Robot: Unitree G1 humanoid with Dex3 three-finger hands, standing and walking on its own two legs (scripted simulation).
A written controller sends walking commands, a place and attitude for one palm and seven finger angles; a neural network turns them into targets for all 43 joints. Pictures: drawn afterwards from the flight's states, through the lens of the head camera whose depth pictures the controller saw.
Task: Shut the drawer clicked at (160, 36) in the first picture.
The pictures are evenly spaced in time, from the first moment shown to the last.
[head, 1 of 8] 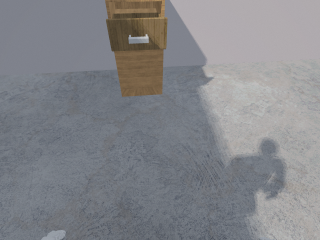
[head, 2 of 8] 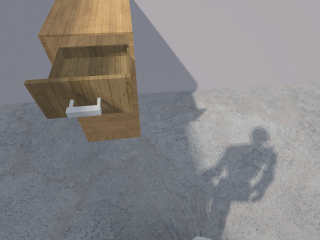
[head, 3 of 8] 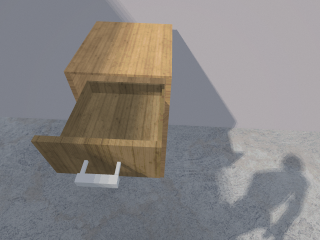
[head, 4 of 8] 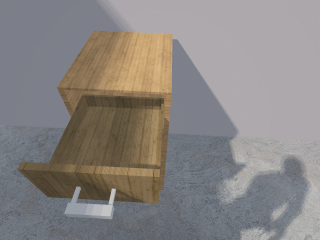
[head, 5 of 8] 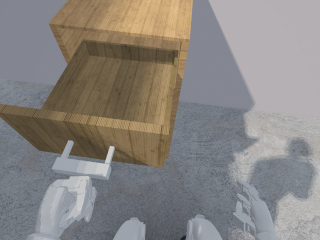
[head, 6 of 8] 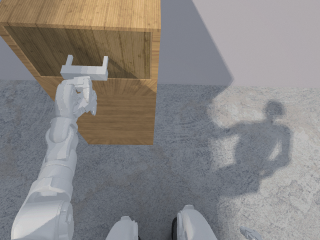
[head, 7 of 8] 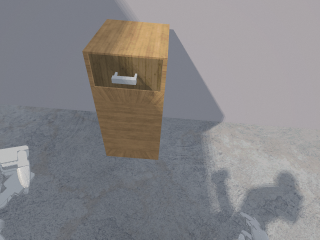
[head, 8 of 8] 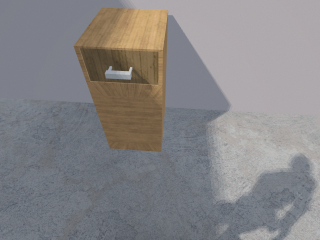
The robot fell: no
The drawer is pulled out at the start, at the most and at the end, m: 0.30 0.30 0.00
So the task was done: yes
